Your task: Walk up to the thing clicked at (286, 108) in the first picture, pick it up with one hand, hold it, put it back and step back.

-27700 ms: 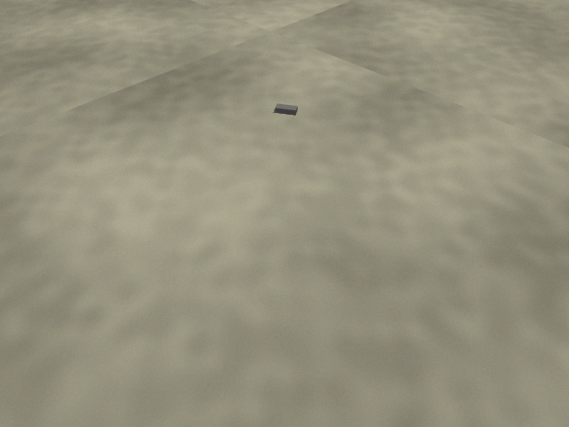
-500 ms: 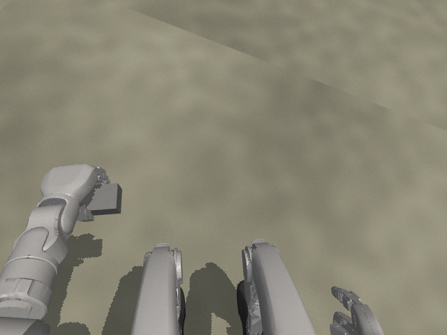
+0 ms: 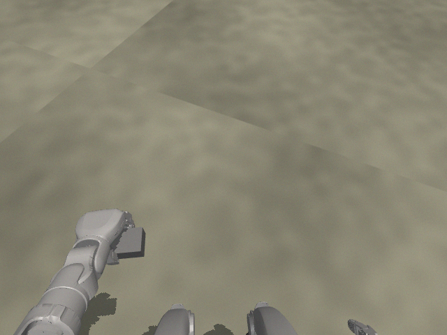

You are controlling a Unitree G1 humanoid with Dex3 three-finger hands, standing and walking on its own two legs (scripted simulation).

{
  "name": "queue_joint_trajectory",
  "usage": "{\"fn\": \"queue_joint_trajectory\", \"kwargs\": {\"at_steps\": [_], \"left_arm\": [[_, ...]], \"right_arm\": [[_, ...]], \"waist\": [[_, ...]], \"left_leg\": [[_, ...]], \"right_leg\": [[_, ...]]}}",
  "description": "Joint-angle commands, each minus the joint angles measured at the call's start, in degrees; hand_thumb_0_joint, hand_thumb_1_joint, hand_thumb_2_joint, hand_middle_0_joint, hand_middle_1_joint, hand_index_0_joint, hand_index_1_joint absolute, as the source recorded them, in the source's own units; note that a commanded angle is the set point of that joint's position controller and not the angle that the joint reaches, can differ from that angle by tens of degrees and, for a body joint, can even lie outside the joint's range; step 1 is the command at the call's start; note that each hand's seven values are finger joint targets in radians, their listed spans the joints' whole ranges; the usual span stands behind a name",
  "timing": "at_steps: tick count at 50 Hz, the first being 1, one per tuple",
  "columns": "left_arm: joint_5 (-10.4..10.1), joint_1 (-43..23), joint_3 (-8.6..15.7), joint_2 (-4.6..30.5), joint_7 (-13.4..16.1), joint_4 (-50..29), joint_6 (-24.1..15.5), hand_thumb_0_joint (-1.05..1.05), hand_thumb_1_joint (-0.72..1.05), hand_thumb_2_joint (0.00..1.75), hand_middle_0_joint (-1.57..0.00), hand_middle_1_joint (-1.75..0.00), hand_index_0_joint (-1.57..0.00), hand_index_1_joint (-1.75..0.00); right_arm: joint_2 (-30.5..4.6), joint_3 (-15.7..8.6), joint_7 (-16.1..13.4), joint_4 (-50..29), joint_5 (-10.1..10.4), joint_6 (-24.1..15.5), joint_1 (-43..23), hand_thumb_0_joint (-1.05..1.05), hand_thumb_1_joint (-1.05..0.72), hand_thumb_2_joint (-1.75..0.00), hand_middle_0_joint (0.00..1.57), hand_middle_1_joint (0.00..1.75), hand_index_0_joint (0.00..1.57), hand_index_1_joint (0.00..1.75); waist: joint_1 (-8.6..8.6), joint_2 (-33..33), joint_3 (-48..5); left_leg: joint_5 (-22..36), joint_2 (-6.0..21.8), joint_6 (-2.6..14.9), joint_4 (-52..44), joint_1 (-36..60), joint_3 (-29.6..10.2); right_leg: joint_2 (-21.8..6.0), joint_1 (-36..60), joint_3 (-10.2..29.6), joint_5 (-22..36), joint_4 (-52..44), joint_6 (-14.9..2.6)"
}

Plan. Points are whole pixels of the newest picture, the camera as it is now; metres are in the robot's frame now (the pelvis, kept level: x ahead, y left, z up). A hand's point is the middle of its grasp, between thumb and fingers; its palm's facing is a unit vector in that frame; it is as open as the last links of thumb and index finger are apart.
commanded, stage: lift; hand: left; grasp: from above
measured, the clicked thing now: (110, 244) +0.33 +0.24 -0.13
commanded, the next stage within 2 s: hold in 0.30 s
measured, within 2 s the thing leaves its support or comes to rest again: neither
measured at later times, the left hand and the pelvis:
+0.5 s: hand (107, 223) +0.34 +0.22 -0.03, palm faces -0.47 -0.08 -0.88, open 8.4 cm; pelvis +0.04 +0.00 +0.06, yaw +0 degrees
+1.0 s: hand (102, 217) +0.34 +0.21 +0.01, palm faces -0.47 -0.06 -0.88, open 8.3 cm; pelvis +0.04 +0.00 +0.07, yaw +0 degrees
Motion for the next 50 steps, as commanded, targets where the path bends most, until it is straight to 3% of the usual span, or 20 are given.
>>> {"fn": "queue_joint_trajectory", "kwargs": {"at_steps": [1,6,7,9,13,16,20,24,26,28,35,38,45,50], "left_arm": [[-0.16,-18.47,5.08,12.43,3.66,-10.64,1.36,0.00,0.80,0.54,-1.15,-0.42,-1.15,-0.42],[-0.61,-17.76,4.02,10.98,3.18,-9.62,2.14,0.00,0.75,0.54,-1.14,-0.38,-1.13,-0.39],[-0.84,-17.45,4.70,11.61,3.08,-9.96,2.20,0.00,0.75,0.52,-1.12,-0.38,-1.12,-0.39],[-1.02,-17.40,3.39,10.13,2.62,-10.31,2.28,0.00,0.73,0.54,-1.12,-0.39,-1.11,-0.40],[-1.37,-17.57,3.80,10.62,1.96,-11.01,1.97,0.00,0.72,0.53,-1.10,-0.40,-1.09,-0.40],[-0.96,-17.24,2.92,9.23,1.90,-10.50,1.73,0.00,0.72,0.55,-1.11,-0.38,-1.10,-0.39],[-0.64,-16.99,3.50,10.23,1.51,-11.81,1.41,0.00,0.73,0.57,-1.11,-0.41,-1.11,-0.42],[-0.11,-18.10,2.93,10.20,1.14,-12.22,1.11,0.00,0.74,0.52,-1.12,-0.39,-1.12,-0.38],[-0.24,-17.24,3.72,11.00,0.97,-12.88,0.82,0.00,0.73,0.55,-1.11,-0.41,-1.11,-0.41],[0.00,-17.14,2.75,9.59,0.77,-12.83,0.88,0.00,0.73,0.54,-1.11,-0.39,-1.11,-0.39],[-0.23,-17.72,3.24,10.88,-0.35,-15.15,0.90,0.00,0.74,0.52,-1.11,-0.38,-1.12,-0.37],[-0.43,-16.33,3.21,10.38,-0.74,-15.47,1.07,0.00,0.74,0.50,-1.11,-0.37,-1.12,-0.36],[-0.70,-15.25,2.30,9.51,-2.68,-16.49,1.12,0.00,0.77,0.53,-1.15,-0.36,-1.15,-0.37],[-0.56,-15.50,3.17,10.33,-3.12,-17.34,0.98,0.00,0.78,0.57,-1.15,-0.38,-1.15,-0.39]], "right_arm": [[-8.78,-3.36,-0.72,-4.62,-0.41,-1.23,2.95,0.00,-0.89,-0.90,0.20,0.30,0.20,0.30],[-8.62,-3.30,-0.51,-5.12,-0.57,-0.70,2.75,0.00,-0.89,-0.90,0.20,0.30,0.20,0.30],[-8.67,-3.35,-0.49,-5.10,-0.55,-0.60,2.80,0.00,-0.89,-0.90,0.20,0.30,0.20,0.30],[-8.30,-3.29,-0.47,-5.49,-0.53,-0.37,2.68,0.00,-0.89,-0.90,0.20,0.30,0.20,0.30],[-8.59,-3.65,-0.42,-5.58,-0.56,-0.05,2.86,0.00,-0.89,-0.90,0.20,0.30,0.20,0.30],[-8.39,-3.56,-0.30,-5.59,-0.63,0.27,2.77,0.00,-0.89,-0.90,0.20,0.30,0.20,0.30],[-8.75,-4.02,-0.13,-5.86,-0.57,0.67,2.52,0.00,-0.89,-0.90,0.20,0.30,0.20,0.30],[-8.99,-4.16,-0.10,-6.19,-0.42,1.08,1.74,0.00,-0.89,-0.89,0.20,0.30,0.20,0.30],[-9.00,-4.24,-0.07,-6.51,-0.33,1.28,1.33,0.00,-0.89,-0.89,0.20,0.30,0.20,0.30],[-8.86,-4.07,-0.04,-6.53,-0.29,1.42,1.06,0.00,-0.89,-0.89,0.20,0.30,0.20,0.30],[-9.13,-4.32,-0.02,-7.69,-0.02,1.98,-0.50,0.00,-0.89,-0.89,0.20,0.30,0.20,0.30],[-8.98,-4.15,0.06,-8.00,0.05,2.15,-0.78,0.00,-0.89,-0.90,0.20,0.30,0.20,0.30],[-9.02,-4.20,0.10,-8.91,0.30,2.68,-1.21,0.00,-0.89,-0.90,0.20,0.30,0.20,0.30],[-8.95,-4.11,0.08,-9.30,0.39,3.02,-1.99,0.00,-0.89,-0.90,0.20,0.30,0.20,0.30]], "waist": [[0.62,3.65,-18.59],[0.37,3.49,-16.57],[0.77,3.61,-16.71],[0.64,3.30,-15.95],[0.88,1.96,-16.67],[0.42,1.89,-14.71],[1.17,2.34,-15.62],[0.91,1.31,-14.32],[1.63,1.88,-14.09],[1.02,1.57,-12.49],[1.88,1.33,-13.72],[2.34,1.20,-11.75],[2.18,-0.22,-11.53],[2.54,0.66,-11.04]], "left_leg": [[13.75,-1.93,-0.15,-14.28,21.09,-0.45],[16.05,-2.01,-0.39,-18.41,25.57,-0.29],[17.19,-1.94,-0.45,-18.99,26.46,-0.28],[18.59,-2.01,-0.36,-20.25,27.69,-0.33],[22.25,-2.30,-0.24,-22.03,30.74,0.08],[22.71,-2.29,-0.33,-23.52,31.65,0.11],[26.20,-2.45,-0.27,-24.83,34.60,0.73],[25.60,-2.60,-0.12,-26.43,35.90,0.98],[25.66,-2.76,-0.18,-27.20,36.32,1.14],[24.96,-2.69,-0.22,-28.15,36.68,1.10],[27.06,-2.88,-0.05,-29.73,39.37,1.51],[25.75,-2.94,-0.18,-30.94,38.87,1.43],[29.27,-2.56,0.34,-32.08,41.48,1.62],[27.98,-2.75,0.25,-33.44,42.09,2.01]], "right_leg": [[1.53,12.95,0.33,12.73,-13.17,-1.74],[1.34,16.90,0.35,14.33,-17.28,-1.71],[1.32,17.62,0.43,15.23,-17.69,-1.71],[1.22,19.29,0.77,16.62,-19.27,-1.59],[1.01,23.60,1.02,20.35,-21.56,-1.25],[1.06,24.27,1.06,20.48,-23.11,-1.26],[0.96,26.56,1.18,23.52,-24.38,-1.21],[0.93,28.16,1.22,23.51,-26.25,-1.10],[0.81,28.81,1.37,23.59,-26.88,-1.12],[0.89,28.41,1.37,22.81,-27.54,-1.24],[0.82,31.73,1.64,25.10,-29.05,-1.01],[0.85,32.67,1.63,23.50,-29.91,-1.22],[1.03,33.77,1.40,26.64,-30.87,-1.12],[0.83,35.04,1.64,25.60,-32.00,-1.21]]}}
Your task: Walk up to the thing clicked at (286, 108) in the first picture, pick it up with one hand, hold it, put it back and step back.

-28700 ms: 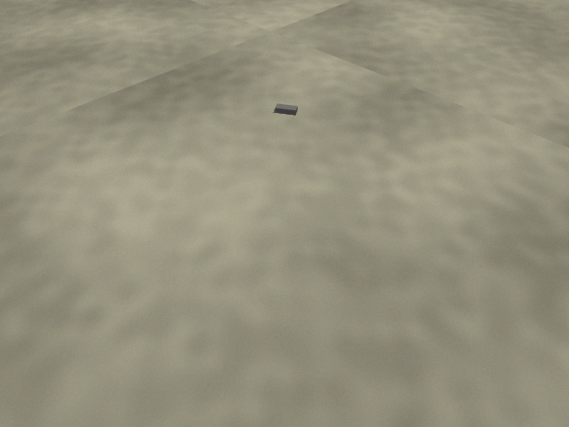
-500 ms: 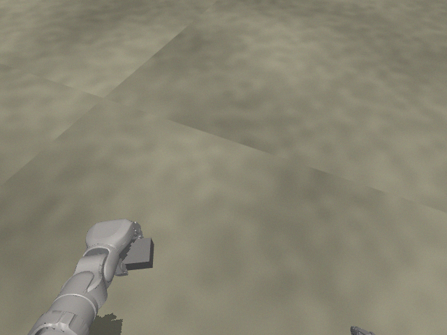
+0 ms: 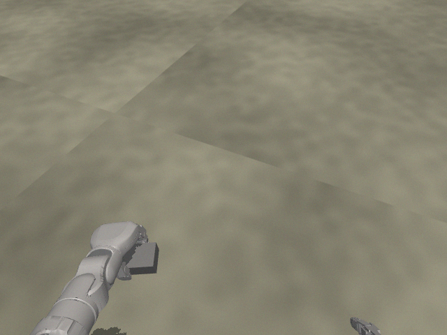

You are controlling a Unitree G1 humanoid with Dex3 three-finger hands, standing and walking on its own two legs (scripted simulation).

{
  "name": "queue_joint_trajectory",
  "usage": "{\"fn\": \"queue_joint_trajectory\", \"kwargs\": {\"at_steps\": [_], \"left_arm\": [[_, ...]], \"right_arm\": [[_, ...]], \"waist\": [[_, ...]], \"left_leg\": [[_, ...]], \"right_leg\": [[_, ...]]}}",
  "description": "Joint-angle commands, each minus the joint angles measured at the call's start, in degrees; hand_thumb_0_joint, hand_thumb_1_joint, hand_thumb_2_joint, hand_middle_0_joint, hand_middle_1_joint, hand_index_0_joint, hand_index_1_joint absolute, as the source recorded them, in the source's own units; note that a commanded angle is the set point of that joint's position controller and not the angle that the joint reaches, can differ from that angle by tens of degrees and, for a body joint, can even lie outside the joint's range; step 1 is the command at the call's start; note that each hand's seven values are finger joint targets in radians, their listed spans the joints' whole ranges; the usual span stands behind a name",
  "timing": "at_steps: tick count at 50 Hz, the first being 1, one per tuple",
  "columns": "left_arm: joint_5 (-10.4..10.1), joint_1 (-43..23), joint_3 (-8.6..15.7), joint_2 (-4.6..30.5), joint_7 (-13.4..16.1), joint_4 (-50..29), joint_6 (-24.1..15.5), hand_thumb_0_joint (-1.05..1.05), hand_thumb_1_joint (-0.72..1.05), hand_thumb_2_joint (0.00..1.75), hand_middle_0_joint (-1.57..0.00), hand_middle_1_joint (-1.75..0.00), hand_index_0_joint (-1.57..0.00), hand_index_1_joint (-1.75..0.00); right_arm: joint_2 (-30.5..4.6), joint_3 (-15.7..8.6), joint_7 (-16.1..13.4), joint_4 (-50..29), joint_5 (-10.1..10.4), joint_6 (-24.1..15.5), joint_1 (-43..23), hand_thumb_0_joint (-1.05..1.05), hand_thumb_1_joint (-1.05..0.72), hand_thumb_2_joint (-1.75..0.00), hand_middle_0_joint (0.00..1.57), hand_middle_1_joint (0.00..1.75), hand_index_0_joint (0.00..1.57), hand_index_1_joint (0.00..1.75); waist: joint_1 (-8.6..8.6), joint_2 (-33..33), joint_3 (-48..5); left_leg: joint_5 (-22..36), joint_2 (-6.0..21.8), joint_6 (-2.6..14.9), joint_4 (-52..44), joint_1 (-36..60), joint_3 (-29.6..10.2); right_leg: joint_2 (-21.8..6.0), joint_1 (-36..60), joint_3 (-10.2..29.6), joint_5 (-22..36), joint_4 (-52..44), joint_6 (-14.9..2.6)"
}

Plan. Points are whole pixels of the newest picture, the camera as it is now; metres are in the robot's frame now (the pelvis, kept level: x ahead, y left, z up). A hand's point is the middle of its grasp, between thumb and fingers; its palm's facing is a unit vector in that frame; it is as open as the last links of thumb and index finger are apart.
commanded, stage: hold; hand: left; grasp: from above
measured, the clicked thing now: (124, 259) +0.31 +0.23 -0.10
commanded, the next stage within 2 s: crouch in 1.30 s
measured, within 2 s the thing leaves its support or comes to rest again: neither
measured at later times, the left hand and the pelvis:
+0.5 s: hand (119, 262) +0.28 +0.22 -0.05, palm faces -0.46 -0.06 -0.89, open 8.3 cm; pelvis -0.01 +0.00 +0.01, yaw +0 degrees
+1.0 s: hand (118, 263) +0.27 +0.22 -0.04, palm faces -0.47 -0.06 -0.88, open 8.3 cm; pelvis -0.01 +0.00 +0.01, yaw +0 degrees
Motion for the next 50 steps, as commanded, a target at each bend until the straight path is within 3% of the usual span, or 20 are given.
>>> {"fn": "queue_joint_trajectory", "kwargs": {"at_steps": [1,3,13,26,32,35,36,38,41,43,47,50], "left_arm": [[0.20,-20.33,6.36,13.06,2.44,-13.54,-0.27,0.00,0.80,0.57,-1.16,-0.39,-1.16,-0.39],[0.53,-18.88,5.80,11.92,2.17,-11.96,-0.17,0.00,0.78,0.56,-1.16,-0.37,-1.15,-0.38],[0.04,-19.40,6.03,12.69,0.91,-14.90,-0.80,0.00,0.81,0.56,-1.18,-0.39,-1.18,-0.39],[-0.12,-19.50,6.36,12.82,0.61,-16.16,-0.59,0.00,0.77,0.56,-1.15,-0.38,-1.15,-0.39],[-0.32,-20.09,6.03,12.87,-0.77,-17.49,-0.64,0.00,0.76,0.54,-1.14,-0.39,-1.14,-0.39],[-0.23,-17.40,6.35,12.80,-1.45,-15.57,-0.44,0.00,0.76,0.54,-1.13,-0.38,-1.13,-0.38],[-0.44,-19.56,6.15,13.32,-1.51,-17.48,-0.76,0.00,0.76,0.53,-1.15,-0.37,-1.14,-0.37],[-0.33,-18.68,7.17,13.86,-1.58,-16.03,-0.87,0.00,0.77,0.53,-1.13,-0.40,-1.14,-0.39],[-0.48,-18.53,5.64,12.32,-1.89,-16.33,-1.28,0.00,0.77,0.55,-1.15,-0.38,-1.14,-0.39],[-0.39,-20.79,7.21,14.33,-1.44,-17.56,-1.59,0.00,0.76,0.55,-1.14,-0.39,-1.14,-0.39],[-0.16,-22.06,6.28,13.38,-0.48,-17.50,-1.68,0.00,0.77,0.55,-1.15,-0.39,-1.15,-0.39],[0.03,-20.31,7.29,14.03,-0.03,-16.67,-1.36,0.00,0.75,0.54,-1.14,-0.39,-1.14,-0.39]], "right_arm": [[-8.37,-2.85,-0.90,-7.02,-0.14,-1.58,-1.86,0.00,-0.89,-0.90,0.20,0.30,0.20,0.30],[-8.21,-2.70,-0.91,-7.51,-0.10,-1.48,-2.07,0.00,-0.89,-0.90,0.20,0.30,0.20,0.30],[-8.05,-2.42,-1.25,-8.15,0.10,-1.19,-3.76,0.00,-0.89,-0.90,0.20,0.30,0.20,0.30],[-8.10,-2.26,-1.44,-8.21,0.28,-1.26,-4.98,0.00,-0.90,-0.90,0.20,0.30,0.20,0.30],[-7.63,-1.89,-1.50,-8.53,0.39,-1.23,-5.89,0.00,-0.90,-0.90,0.20,0.30,0.20,0.30],[-7.58,-1.75,-1.66,-8.68,0.49,-1.12,-6.04,0.00,-0.90,-0.90,0.20,0.30,0.20,0.30],[-7.70,-1.75,-1.70,-8.70,0.49,-1.09,-6.29,0.00,-0.90,-0.90,0.20,0.30,0.20,0.30],[-7.57,-1.68,-1.77,-8.75,0.63,-0.99,-5.96,0.00,-0.90,-0.90,0.20,0.30,0.20,0.30],[-7.53,-1.72,-1.77,-8.68,0.53,-0.90,-6.14,0.00,-0.90,-0.90,0.20,0.30,0.20,0.30],[-7.71,-1.81,-1.90,-8.69,0.52,-0.86,-6.06,0.00,-0.90,-0.90,0.20,0.30,0.20,0.30],[-7.45,-1.70,-1.92,-8.36,0.45,-0.85,-6.13,0.00,-0.90,-0.90,0.20,0.30,0.20,0.30],[-7.50,-1.80,-1.90,-8.01,0.36,-0.78,-5.85,0.00,-0.90,-0.90,0.20,0.30,0.20,0.30]], "waist": [[0.44,1.48,-15.05],[0.11,-0.15,-13.07],[0.57,0.28,-12.83],[1.03,-0.03,-12.58],[1.46,0.39,-11.65],[1.25,-0.84,-10.90],[1.51,-0.14,-11.34],[1.45,-0.11,-10.75],[1.11,-0.40,-11.30],[1.31,0.59,-12.67],[1.07,1.13,-13.14],[1.71,0.76,-12.75]], "left_leg": [[18.12,-1.82,0.30,-4.53,11.12,-0.27],[16.34,-1.80,0.49,-5.15,10.41,-0.39],[14.37,-1.86,0.70,-7.16,12.12,-0.13],[15.37,-1.70,0.58,-8.96,14.24,-0.18],[13.68,-1.93,0.70,-9.92,14.40,0.00],[15.48,-1.91,0.91,-9.91,14.22,0.10],[15.19,-1.93,0.83,-9.99,14.42,0.05],[14.74,-1.98,0.88,-10.27,14.25,0.26],[15.93,-1.69,0.75,-10.42,15.32,-0.16],[16.47,-1.88,0.73,-10.24,15.98,-0.04],[16.59,-1.93,0.69,-10.26,16.59,0.17],[16.92,-1.97,0.72,-10.41,15.91,0.18]], "right_leg": [[1.68,5.25,-0.47,16.22,-4.95,-1.12],[1.71,5.05,-0.42,14.81,-5.68,-1.10],[1.41,6.58,-0.17,12.98,-7.80,-0.97],[1.39,8.14,-0.31,13.54,-9.24,-1.10],[1.12,8.97,-0.17,12.06,-10.49,-0.97],[1.14,9.38,-0.16,13.99,-10.45,-0.83],[1.10,9.51,-0.14,13.57,-10.60,-0.90],[1.11,9.23,-0.03,13.18,-10.76,-0.99],[1.30,9.30,-0.33,13.99,-10.34,-1.13],[1.17,9.52,-0.15,14.47,-10.53,-1.03],[1.09,9.45,-0.16,14.82,-10.61,-1.05],[1.05,10.14,-0.32,15.11,-10.82,-1.02]]}}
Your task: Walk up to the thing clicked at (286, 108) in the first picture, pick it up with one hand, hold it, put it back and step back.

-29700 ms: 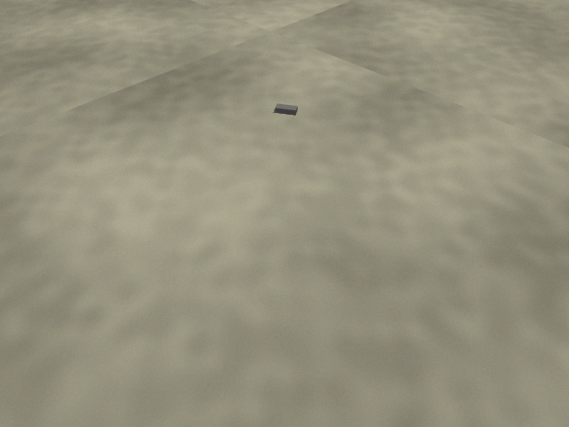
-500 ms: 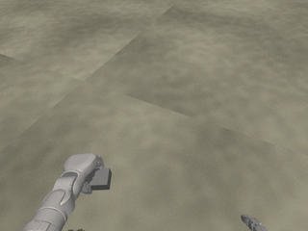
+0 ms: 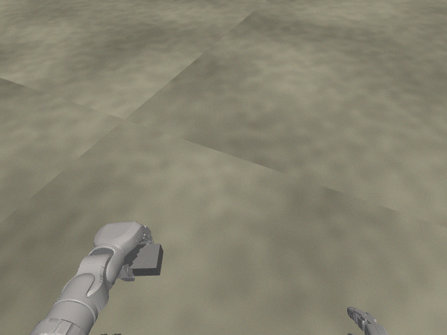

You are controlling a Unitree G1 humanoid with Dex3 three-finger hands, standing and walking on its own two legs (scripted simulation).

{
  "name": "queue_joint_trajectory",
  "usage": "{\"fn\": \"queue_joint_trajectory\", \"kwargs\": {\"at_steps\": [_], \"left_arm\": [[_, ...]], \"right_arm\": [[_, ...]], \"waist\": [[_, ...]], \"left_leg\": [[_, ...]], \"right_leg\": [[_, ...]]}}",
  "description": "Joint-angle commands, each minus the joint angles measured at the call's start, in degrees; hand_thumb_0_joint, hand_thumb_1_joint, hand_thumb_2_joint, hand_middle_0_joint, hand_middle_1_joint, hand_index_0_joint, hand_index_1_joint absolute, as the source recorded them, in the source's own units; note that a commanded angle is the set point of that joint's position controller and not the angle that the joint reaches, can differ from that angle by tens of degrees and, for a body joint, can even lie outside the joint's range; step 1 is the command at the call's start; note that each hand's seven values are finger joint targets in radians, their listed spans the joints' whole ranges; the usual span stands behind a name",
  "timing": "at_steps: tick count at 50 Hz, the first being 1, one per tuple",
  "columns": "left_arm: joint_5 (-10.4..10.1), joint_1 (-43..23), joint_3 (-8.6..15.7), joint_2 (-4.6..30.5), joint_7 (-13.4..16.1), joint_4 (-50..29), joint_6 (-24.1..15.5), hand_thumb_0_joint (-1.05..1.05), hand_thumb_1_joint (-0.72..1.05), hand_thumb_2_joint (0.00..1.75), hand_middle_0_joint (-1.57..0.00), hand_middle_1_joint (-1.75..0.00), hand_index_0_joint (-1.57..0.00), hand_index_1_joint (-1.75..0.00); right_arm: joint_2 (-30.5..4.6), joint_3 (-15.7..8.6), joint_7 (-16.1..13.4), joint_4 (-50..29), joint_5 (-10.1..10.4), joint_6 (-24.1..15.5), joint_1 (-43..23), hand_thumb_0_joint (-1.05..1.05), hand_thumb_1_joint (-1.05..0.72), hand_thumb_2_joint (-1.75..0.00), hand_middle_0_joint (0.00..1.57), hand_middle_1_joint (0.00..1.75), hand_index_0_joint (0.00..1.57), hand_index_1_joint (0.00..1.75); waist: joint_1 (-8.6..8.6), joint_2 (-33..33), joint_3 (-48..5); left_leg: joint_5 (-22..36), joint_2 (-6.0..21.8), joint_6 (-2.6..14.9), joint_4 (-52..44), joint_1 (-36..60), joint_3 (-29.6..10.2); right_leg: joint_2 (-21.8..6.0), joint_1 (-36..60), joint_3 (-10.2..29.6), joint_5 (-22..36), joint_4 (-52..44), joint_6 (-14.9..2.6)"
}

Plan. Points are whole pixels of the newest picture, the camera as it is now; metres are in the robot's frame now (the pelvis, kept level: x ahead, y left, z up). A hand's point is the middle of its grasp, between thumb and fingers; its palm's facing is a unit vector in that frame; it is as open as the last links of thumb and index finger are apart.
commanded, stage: hold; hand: left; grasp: from above
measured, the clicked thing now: (128, 260) +0.30 +0.23 -0.08
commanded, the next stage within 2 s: crouch in 0.30 s
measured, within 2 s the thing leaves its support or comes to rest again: neither
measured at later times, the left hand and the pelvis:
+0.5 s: hand (125, 257) +0.29 +0.22 -0.05, palm faces -0.46 -0.06 -0.89, open 8.3 cm; pelvis +0.00 +0.00 +0.00, yaw +0 degrees
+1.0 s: hand (140, 272) +0.32 +0.24 -0.21, palm faces -0.43 +0.02 -0.90, open 8.3 cm; pelvis -0.03 +0.00 -0.10, yaw +1 degrees
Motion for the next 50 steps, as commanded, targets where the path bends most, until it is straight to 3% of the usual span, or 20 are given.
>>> {"fn": "queue_joint_trajectory", "kwargs": {"at_steps": [1,3,5,7,8,16,17,19,20,21,27,29,30,32,35,38,39,40,44,50], "left_arm": [[0.18,-20.40,6.91,12.60,3.59,-12.52,0.31,0.00,0.78,0.57,-1.16,-0.40,-1.16,-0.40],[0.02,-21.48,5.25,11.28,3.26,-11.98,0.55,0.00,0.78,0.56,-1.15,-0.41,-1.15,-0.41],[-0.16,-20.99,6.94,13.18,3.07,-11.75,0.46,0.00,0.76,0.56,-1.14,-0.39,-1.14,-0.40],[0.06,-20.31,5.79,12.05,2.65,-11.69,0.24,0.00,0.74,0.56,-1.14,-0.38,-1.13,-0.39],[0.10,-20.56,6.86,13.09,2.73,-12.23,0.14,0.00,0.74,0.55,-1.13,-0.38,-1.13,-0.39],[0.02,-20.97,6.84,12.82,3.32,-12.68,-0.28,0.00,0.73,0.55,-1.14,-0.37,-1.13,-0.38],[0.24,-21.17,7.85,13.98,3.54,-13.34,-0.17,0.00,0.74,0.57,-1.15,-0.37,-1.13,-0.38],[0.03,-22.95,6.19,12.50,3.59,-12.33,-0.15,0.00,0.73,0.57,-1.14,-0.38,-1.13,-0.39],[0.33,-22.73,6.80,13.12,3.61,-12.17,-0.22,0.00,0.79,0.49,-1.13,-0.44,-1.16,-0.41],[0.33,-20.50,7.15,12.99,3.68,-11.60,-0.10,0.00,0.71,0.49,-1.05,-0.39,-1.08,-0.38],[1.21,-18.24,6.38,11.14,4.93,-7.42,-0.86,0.00,0.72,0.53,-1.10,-0.36,-1.10,-0.36],[1.60,-18.81,6.78,11.51,6.28,-6.40,-1.62,0.00,0.73,0.50,-1.11,-0.36,-1.11,-0.36],[2.16,-19.69,6.22,10.77,7.08,-4.64,-2.07,0.00,0.74,0.53,-1.13,-0.34,-1.12,-0.35],[2.79,-19.70,6.80,10.86,9.33,-1.12,-2.86,0.00,0.76,0.52,-1.14,-0.33,-1.14,-0.34],[4.80,-24.90,6.69,11.34,12.96,2.82,-3.74,0.00,0.80,0.53,-1.17,-0.36,-1.17,-0.36],[6.93,-28.33,7.15,11.16,16.37,6.90,-4.64,0.00,0.78,0.52,-1.15,-0.36,-1.15,-0.36],[7.64,-29.43,7.98,12.00,17.57,7.23,-5.04,0.00,0.76,0.50,-1.13,-0.36,-1.13,-0.36],[8.62,-30.95,7.90,11.67,18.66,9.02,-5.02,0.00,0.75,0.49,-1.12,-0.36,-1.13,-0.36],[10.20,-34.06,8.80,12.41,22.32,15.67,-4.89,0.00,0.70,0.48,-1.08,-0.40,-1.09,-0.39],[10.22,-39.94,10.49,14.63,24.78,18.91,-4.56,0.00,0.73,0.49,-1.08,-0.41,-1.10,-0.40]], "right_arm": [[-7.40,-2.74,-0.74,-7.49,-0.31,-2.02,-4.11,0.00,-0.90,-0.90,0.20,0.30,0.20,0.30],[-7.63,-2.82,-0.66,-7.51,-0.28,-2.00,-3.97,0.00,-0.90,-0.90,0.20,0.30,0.20,0.30],[-7.64,-2.84,-0.70,-7.49,-0.20,-1.90,-4.09,0.00,-0.90,-0.90,0.20,0.30,0.20,0.30],[-7.54,-2.80,-0.65,-7.77,-0.22,-1.85,-4.00,0.00,-0.90,-0.90,0.20,0.30,0.20,0.30],[-7.70,-2.90,-0.73,-7.69,-0.24,-1.86,-4.10,0.00,-0.90,-0.90,0.20,0.30,0.20,0.30],[-7.64,-2.93,-0.73,-7.71,-0.37,-1.82,-4.01,0.00,-0.90,-0.90,0.20,0.30,0.20,0.30],[-7.69,-3.00,-0.77,-7.59,-0.33,-1.77,-4.11,0.00,-0.90,-0.90,0.20,0.30,0.20,0.30],[-7.59,-2.75,-0.75,-7.33,-0.48,-1.76,-3.89,0.00,-0.90,-0.90,0.20,0.30,0.20,0.30],[-7.66,-2.90,-0.75,-7.33,-0.40,-1.78,-3.52,0.00,-0.92,-0.91,0.20,0.30,0.20,0.30],[-7.67,-2.99,-0.76,-7.40,-0.31,-1.71,-3.74,0.00,-0.88,-0.90,0.20,0.30,0.20,0.30],[-7.63,-3.09,-0.51,-7.12,-0.53,-1.41,-2.84,0.00,-0.88,-0.89,0.20,0.30,0.20,0.30],[-7.71,-3.16,-0.44,-6.63,-0.70,-1.14,-2.35,0.00,-0.88,-0.90,0.20,0.30,0.20,0.30],[-7.80,-3.25,-0.36,-6.38,-0.81,-1.08,-1.72,0.00,-0.88,-0.89,0.20,0.30,0.20,0.30],[-7.85,-3.32,-0.07,-5.79,-1.27,-0.85,-1.22,0.00,-0.88,-0.89,0.20,0.30,0.20,0.30],[-8.31,-3.66,0.57,-4.55,-2.02,-0.78,0.22,0.00,-0.88,-0.90,0.20,0.30,0.20,0.30],[-8.66,-4.43,1.28,-3.40,-2.82,-1.19,2.92,0.00,-0.88,-0.89,0.20,0.30,0.20,0.30],[-8.74,-4.84,1.46,-3.29,-3.05,-1.41,3.59,0.00,-0.88,-0.89,0.20,0.30,0.20,0.30],[-8.87,-4.99,1.66,-2.97,-3.43,-1.60,4.51,0.00,-0.88,-0.89,0.20,0.30,0.20,0.30],[-9.61,-5.49,2.04,-2.97,-3.94,-2.48,6.43,0.00,-0.89,-0.90,0.20,0.30,0.20,0.30],[-10.10,-5.95,1.53,-2.16,-5.03,-4.18,8.02,0.00,-0.88,-0.89,0.20,0.30,0.20,0.30]], "waist": [[0.23,-0.06,-14.74],[-0.71,-1.43,-13.64],[0.36,0.21,-14.21],[-0.12,-0.49,-13.49],[0.21,0.35,-14.29],[0.04,-0.30,-14.72],[0.35,0.63,-15.56],[-0.66,-0.43,-13.88],[-0.34,-0.04,-13.95],[-0.05,0.02,-14.54],[-0.90,-2.41,-11.69],[-0.97,-2.43,-12.13],[-1.89,-3.43,-11.79],[-1.63,-3.35,-11.07],[-3.06,-1.86,-13.39],[-4.01,-1.93,-17.93],[-3.35,-0.07,-20.14],[-4.29,0.17,-22.21],[-4.70,1.26,-25.85],[-5.57,4.81,-34.86]], "left_leg": [[11.81,-1.76,0.98,-2.63,8.35,0.15],[10.55,-1.62,1.14,-2.98,7.91,-0.05],[10.33,-1.68,1.01,-3.16,7.83,0.02],[9.89,-1.53,1.02,-3.35,7.85,-0.11],[10.63,-1.65,0.92,-3.30,8.27,-0.12],[11.32,-1.62,0.85,-3.08,8.86,-0.28],[12.15,-1.82,0.87,-2.88,9.16,-0.02],[11.11,-1.44,0.86,-3.04,8.44,-0.27],[10.71,-1.60,0.93,-3.15,8.32,-0.11],[11.46,-1.72,0.92,-3.06,9.03,-0.08],[9.61,-1.83,1.00,-2.51,6.32,-0.16],[10.28,-1.95,0.97,-1.46,5.58,-0.12],[10.25,-1.91,1.02,-0.69,4.86,-0.18],[8.93,-2.02,0.90,1.58,1.77,-0.30],[6.51,-2.08,0.54,6.73,-2.27,-0.26],[4.76,-1.95,0.36,14.92,-9.69,-0.45],[4.72,-1.95,0.12,17.76,-11.78,-0.29],[5.01,-1.95,0.40,20.80,-14.31,-0.16],[2.08,-1.68,0.61,29.71,-24.04,-0.63],[-1.88,-1.53,0.98,41.42,-36.63,-1.74]], "right_leg": [[1.22,2.89,-0.37,10.62,-4.30,-0.75],[1.23,2.43,-0.40,9.66,-4.58,-0.69],[1.14,3.04,-0.42,9.06,-4.66,-0.88],[1.24,2.80,-0.50,8.55,-4.69,-0.93],[1.17,2.75,-0.41,9.22,-4.56,-0.99],[1.23,3.21,-0.60,9.83,-4.60,-0.94],[0.99,3.47,-0.33,10.81,-4.58,-0.86],[1.36,2.35,-0.58,9.70,-4.69,-0.87],[1.21,2.69,-0.50,9.57,-4.76,-0.90],[1.08,2.75,-0.41,10.28,-4.75,-0.87],[1.08,0.89,-0.62,8.42,-4.52,-0.89],[0.96,0.02,-0.51,9.24,-3.56,-0.82],[1.00,-0.93,-0.48,9.47,-2.78,-0.76],[0.85,-3.22,-0.72,8.09,-0.88,-0.82],[0.78,-9.43,-0.72,6.06,3.56,-0.91],[0.83,-16.31,-0.73,4.64,11.13,-1.03],[0.88,-18.42,-0.92,4.54,13.86,-1.25],[0.72,-20.62,-0.63,5.15,16.19,-1.15],[1.25,-31.26,-1.56,1.98,25.27,-1.55],[1.74,-44.35,-2.72,-2.05,38.44,-2.31]]}}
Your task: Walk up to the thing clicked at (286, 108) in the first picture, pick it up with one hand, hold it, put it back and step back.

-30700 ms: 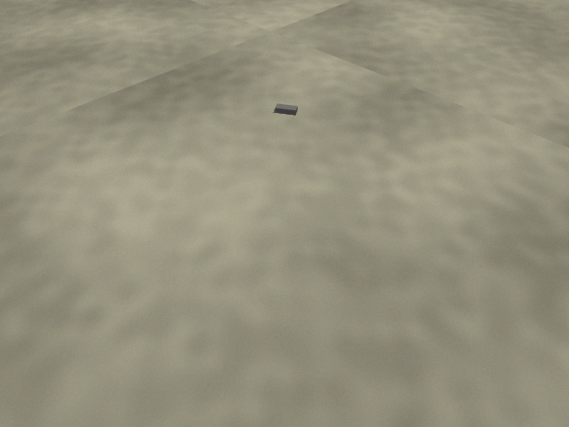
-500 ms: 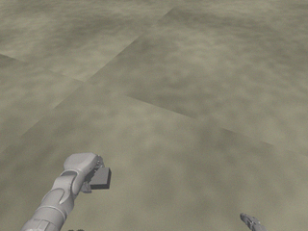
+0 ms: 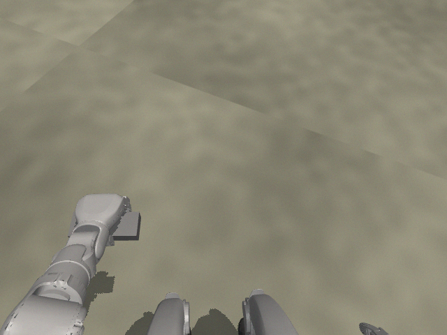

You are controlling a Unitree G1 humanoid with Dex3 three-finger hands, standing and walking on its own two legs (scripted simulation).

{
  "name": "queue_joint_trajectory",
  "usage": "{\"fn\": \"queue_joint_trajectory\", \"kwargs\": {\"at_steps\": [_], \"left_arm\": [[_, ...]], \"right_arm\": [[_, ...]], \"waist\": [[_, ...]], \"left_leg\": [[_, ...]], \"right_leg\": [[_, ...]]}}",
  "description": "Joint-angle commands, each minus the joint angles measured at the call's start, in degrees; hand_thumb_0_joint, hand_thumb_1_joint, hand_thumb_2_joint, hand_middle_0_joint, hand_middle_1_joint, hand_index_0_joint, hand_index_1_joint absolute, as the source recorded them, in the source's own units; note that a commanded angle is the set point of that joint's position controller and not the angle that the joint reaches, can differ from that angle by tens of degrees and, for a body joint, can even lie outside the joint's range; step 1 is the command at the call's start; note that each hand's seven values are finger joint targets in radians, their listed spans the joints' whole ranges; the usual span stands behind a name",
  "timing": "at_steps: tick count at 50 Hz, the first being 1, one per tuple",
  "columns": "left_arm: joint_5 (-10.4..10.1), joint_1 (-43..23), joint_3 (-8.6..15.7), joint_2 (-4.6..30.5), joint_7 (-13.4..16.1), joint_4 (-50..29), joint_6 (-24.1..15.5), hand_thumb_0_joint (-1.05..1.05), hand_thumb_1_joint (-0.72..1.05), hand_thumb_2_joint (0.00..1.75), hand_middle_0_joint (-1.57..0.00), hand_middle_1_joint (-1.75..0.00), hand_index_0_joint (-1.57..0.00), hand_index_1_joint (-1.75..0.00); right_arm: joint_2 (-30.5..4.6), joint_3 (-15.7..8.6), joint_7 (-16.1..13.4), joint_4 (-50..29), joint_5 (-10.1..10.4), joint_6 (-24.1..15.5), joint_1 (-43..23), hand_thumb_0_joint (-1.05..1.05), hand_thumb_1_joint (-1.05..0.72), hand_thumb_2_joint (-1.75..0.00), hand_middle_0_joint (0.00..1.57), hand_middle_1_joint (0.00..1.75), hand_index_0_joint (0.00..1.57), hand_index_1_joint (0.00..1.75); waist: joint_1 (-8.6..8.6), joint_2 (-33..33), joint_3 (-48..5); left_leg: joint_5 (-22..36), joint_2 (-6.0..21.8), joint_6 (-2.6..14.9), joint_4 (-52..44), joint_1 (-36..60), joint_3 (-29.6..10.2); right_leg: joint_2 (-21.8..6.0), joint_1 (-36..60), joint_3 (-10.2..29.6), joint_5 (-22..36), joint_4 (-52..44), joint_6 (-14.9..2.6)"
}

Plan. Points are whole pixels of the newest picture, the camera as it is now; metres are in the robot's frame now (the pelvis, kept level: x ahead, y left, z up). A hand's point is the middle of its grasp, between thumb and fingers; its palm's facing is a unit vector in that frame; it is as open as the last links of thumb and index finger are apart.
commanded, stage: crouch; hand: left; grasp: from above
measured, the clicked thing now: (106, 226) +0.37 +0.25 -0.14
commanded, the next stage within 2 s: lower in 1.36 s
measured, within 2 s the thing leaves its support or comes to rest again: neither
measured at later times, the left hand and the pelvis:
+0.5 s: hand (128, 240) +0.39 +0.25 -0.35, palm faces -0.48 -0.01 -0.88, open 8.3 cm; pelvis -0.03 +0.01 -0.19, yaw -2 degrees
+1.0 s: hand (137, 241) +0.42 +0.25 -0.46, palm faces -0.48 -0.03 -0.88, open 8.2 cm; pelvis -0.04 +0.00 -0.28, yaw -5 degrees
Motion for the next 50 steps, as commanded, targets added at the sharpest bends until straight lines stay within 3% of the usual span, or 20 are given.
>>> {"fn": "queue_joint_trajectory", "kwargs": {"at_steps": [1,3,5,9,12,14,16,17,18,23,27,29,30,31,34,37,39,41,43,50], "left_arm": [[-0.21,-22.35,5.52,14.38,4.61,-7.53,0.80,0.00,0.71,0.51,-1.07,-0.41,-1.09,-0.40],[-0.44,-25.04,5.20,14.08,4.57,-7.49,1.31,0.00,0.72,0.51,-1.08,-0.41,-1.09,-0.40],[-0.39,-24.72,7.26,17.17,4.47,-6.70,1.86,0.00,0.71,0.51,-1.07,-0.43,-1.08,-0.42],[-0.34,-26.48,7.94,18.24,3.33,-4.09,1.91,0.00,0.71,0.53,-1.08,-0.44,-1.09,-0.43],[0.00,-29.82,9.77,21.48,2.68,-5.87,0.73,0.00,0.71,0.53,-1.09,-0.41,-1.10,-0.40],[0.23,-31.57,8.55,19.13,2.44,-4.31,-0.38,0.00,0.72,0.51,-1.09,-0.40,-1.10,-0.39],[0.26,-32.85,9.06,20.48,2.57,-3.89,-1.58,0.00,0.73,0.48,-1.09,-0.40,-1.11,-0.38],[0.55,-33.08,10.43,22.51,2.83,-3.34,-1.97,0.00,0.70,0.50,-1.09,-0.37,-1.10,-0.36],[0.92,-33.14,10.65,22.82,2.92,-2.84,-2.47,0.00,0.73,0.50,-1.10,-0.38,-1.12,-0.37],[2.19,-37.57,11.75,24.63,4.75,-3.98,-4.40,0.00,0.75,0.49,-1.13,-0.34,-1.14,-0.33],[3.64,-38.13,13.61,27.02,6.01,-2.72,-4.88,0.00,0.76,0.49,-1.16,-0.33,-1.16,-0.32],[3.73,-37.79,12.38,24.98,6.03,-0.70,-4.76,0.00,0.78,0.49,-1.17,-0.33,-1.17,-0.33],[3.96,-39.83,13.03,26.67,6.20,-1.82,-4.95,0.00,0.76,0.49,-1.16,-0.32,-1.16,-0.32],[3.93,-37.66,13.43,26.31,6.32,0.55,-4.66,0.00,0.76,0.49,-1.16,-0.33,-1.16,-0.33],[3.85,-38.76,13.32,26.79,6.35,1.30,-4.57,0.00,0.82,0.49,-1.20,-0.34,-1.20,-0.34],[3.91,-39.37,14.88,29.70,6.45,2.42,-4.72,0.00,0.83,0.47,-1.20,-0.32,-1.20,-0.32],[4.20,-42.25,14.24,29.37,6.25,1.13,-5.35,0.00,0.84,0.48,-1.21,-0.33,-1.21,-0.33],[4.11,-38.66,14.14,29.20,5.99,5.79,-5.11,0.00,0.83,0.47,-1.19,-0.33,-1.20,-0.32],[4.38,-40.95,15.23,31.25,5.96,4.79,-5.67,0.00,0.81,0.46,-1.18,-0.33,-1.19,-0.32],[4.99,-43.14,15.36,32.73,5.97,6.04,-6.88,0.00,0.80,0.47,-1.19,-0.32,-1.19,-0.31]], "right_arm": [[-8.54,-3.37,-1.22,-3.79,-0.87,-2.26,5.00,0.00,-0.88,-0.89,0.20,0.30,0.20,0.30],[-8.31,-3.27,-1.30,-3.42,-1.22,-2.65,5.46,0.00,-0.88,-0.89,0.20,0.30,0.20,0.30],[-8.62,-3.51,-1.35,-3.16,-1.53,-2.99,5.42,0.00,-0.89,-0.89,0.20,0.30,0.20,0.30],[-9.36,-3.25,-0.93,-2.68,-2.24,-3.61,5.89,0.00,-0.89,-0.90,0.20,0.30,0.20,0.30],[-9.98,-3.18,-0.42,-2.40,-2.56,-4.19,5.97,0.00,-0.89,-0.89,0.20,0.30,0.20,0.30],[-9.84,-2.61,-0.01,-1.70,-2.92,-4.53,6.29,0.00,-0.89,-0.89,0.20,0.30,0.20,0.30],[-9.92,-2.36,0.60,-1.35,-3.11,-5.11,6.41,0.00,-0.89,-0.89,0.20,0.30,0.20,0.30],[-10.45,-2.38,0.77,-1.02,-3.20,-5.27,6.62,0.00,-0.88,-0.89,0.20,0.30,0.20,0.30],[-10.65,-2.15,1.19,-0.90,-3.57,-5.50,6.73,0.00,-0.88,-0.89,0.20,0.30,0.20,0.30],[-10.83,-1.72,2.69,0.38,-4.63,-6.16,7.69,0.00,-0.89,-0.90,0.20,0.30,0.20,0.30],[-10.61,-1.22,3.81,0.98,-5.55,-6.31,8.64,0.00,-0.90,-0.90,0.20,0.30,0.20,0.30],[-10.83,-1.29,4.51,1.07,-5.91,-6.33,8.47,0.00,-0.90,-0.90,0.20,0.30,0.20,0.30],[-11.06,-1.38,4.64,1.09,-5.89,-6.19,8.64,0.00,-0.90,-0.90,0.20,0.30,0.20,0.30],[-10.67,-1.08,4.95,1.06,-6.11,-6.22,9.02,0.00,-0.90,-0.90,0.20,0.30,0.20,0.30],[-10.65,-0.85,5.57,0.97,-6.47,-6.06,8.61,0.00,-0.90,-0.90,0.20,0.30,0.20,0.30],[-10.98,-0.61,5.98,1.00,-6.45,-5.86,7.89,0.00,-0.90,-0.90,0.20,0.30,0.20,0.30],[-10.83,-0.44,6.36,1.43,-6.80,-5.81,8.15,0.00,-0.90,-0.90,0.20,0.30,0.20,0.30],[-10.94,-0.29,6.62,0.96,-6.62,-5.85,7.54,0.00,-0.90,-0.90,0.20,0.30,0.20,0.30],[-11.52,-0.35,6.87,1.17,-6.85,-5.74,7.73,0.00,-0.90,-0.90,0.20,0.30,0.20,0.30],[-11.65,0.27,7.22,1.56,-7.26,-5.51,7.47,0.00,-0.90,-0.90,0.20,0.30,0.20,0.30]], "waist": [[0.03,6.13,-27.82],[-1.30,5.81,-30.41],[-0.59,6.03,-32.38],[-1.84,7.21,-31.05],[-1.77,9.57,-36.07],[-3.75,9.33,-34.37],[-3.71,9.77,-34.72],[-3.47,9.74,-36.21],[-4.19,11.12,-36.08],[-4.64,13.85,-42.26],[-4.51,15.83,-42.77],[-5.16,16.91,-42.53],[-4.96,16.80,-43.72],[-4.88,17.15,-42.08],[-5.31,15.88,-41.27],[-4.85,15.39,-40.89],[-5.99,15.65,-39.94],[-5.45,14.70,-37.86],[-5.99,15.51,-38.69],[-6.42,15.73,-39.05]], "left_leg": [[10.61,-2.16,1.14,2.90,7.15,0.79],[9.55,-2.16,1.51,6.55,2.15,0.76],[8.00,-2.17,1.62,9.31,-0.88,0.84],[1.56,-1.57,1.01,12.30,-5.57,-1.48],[0.61,-1.48,0.78,15.98,-6.67,-2.56],[-1.10,-1.51,0.79,18.40,-10.12,-3.49],[-3.28,-1.59,0.78,20.16,-12.44,-4.02],[-3.43,-1.51,0.72,21.34,-12.68,-4.42],[-2.85,-1.36,0.39,22.12,-12.77,-5.26],[2.50,-1.45,0.55,29.09,-13.24,-4.07],[5.71,-1.60,0.51,33.30,-15.21,-3.19],[7.30,-1.43,0.42,34.98,-15.36,-3.03],[7.26,-1.42,0.60,35.78,-15.67,-2.91],[8.07,-1.49,0.51,36.53,-16.57,-2.70],[7.08,-1.46,1.13,39.50,-20.05,-1.67],[5.39,-1.50,1.44,41.68,-24.44,-1.17],[4.32,-1.36,1.50,42.88,-26.35,-1.10],[3.50,-1.32,1.57,43.70,-27.67,-1.11],[2.59,-1.35,1.43,44.33,-28.92,-1.26],[0.87,-1.39,1.52,47.67,-32.05,-1.28]], "right_leg": [[1.12,-1.19,-0.74,10.29,1.61,-2.55],[1.05,-3.47,-0.77,10.13,4.97,-2.42],[0.91,-5.87,-0.80,8.58,7.60,-2.40],[0.84,-16.43,-2.02,1.59,12.86,-2.92],[0.85,-21.19,-2.64,0.19,17.68,-3.20],[0.76,-25.88,-3.10,-1.27,20.27,-3.18],[0.74,-28.57,-3.56,-2.89,22.41,-3.27],[0.61,-30.10,-3.58,-3.17,23.69,-3.19],[0.23,-32.21,-3.77,-3.01,25.23,-3.06],[0.51,-35.08,-4.15,0.57,30.14,-3.06],[0.28,-36.69,-4.28,3.09,33.34,-2.97],[0.39,-38.19,-4.51,3.98,34.84,-2.97],[0.75,-38.44,-4.74,4.11,35.48,-3.04],[0.48,-38.18,-4.66,4.75,36.05,-2.95],[1.03,-38.35,-4.54,5.27,36.89,-2.66],[1.37,-38.31,-4.54,5.02,39.08,-2.59],[1.65,-39.03,-4.70,4.52,39.88,-2.54],[1.64,-40.22,-4.81,3.86,40.72,-2.55],[1.69,-40.62,-5.05,3.30,42.17,-2.59],[2.05,-42.90,-5.71,2.22,45.33,-2.58]]}}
